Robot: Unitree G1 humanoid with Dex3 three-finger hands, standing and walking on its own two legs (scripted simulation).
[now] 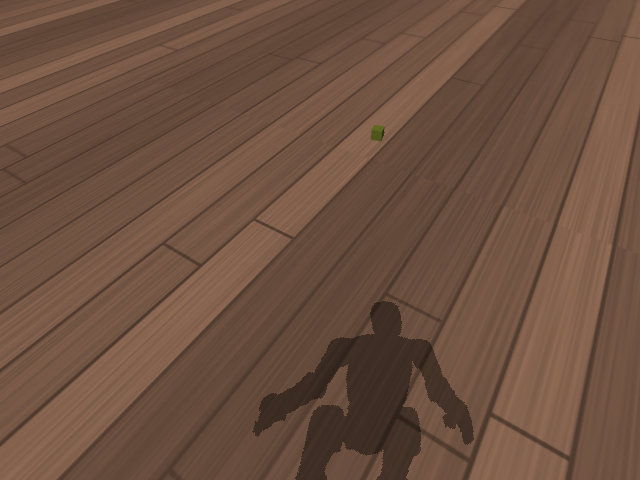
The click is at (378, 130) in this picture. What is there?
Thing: cube
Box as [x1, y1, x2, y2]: [371, 125, 384, 140]
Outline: 374,125 371,131 371,139 381,140 384,126
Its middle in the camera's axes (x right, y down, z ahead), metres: +0.36 -0.63 +2.28
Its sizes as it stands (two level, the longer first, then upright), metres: 0.063 0.063 0.063
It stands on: the floor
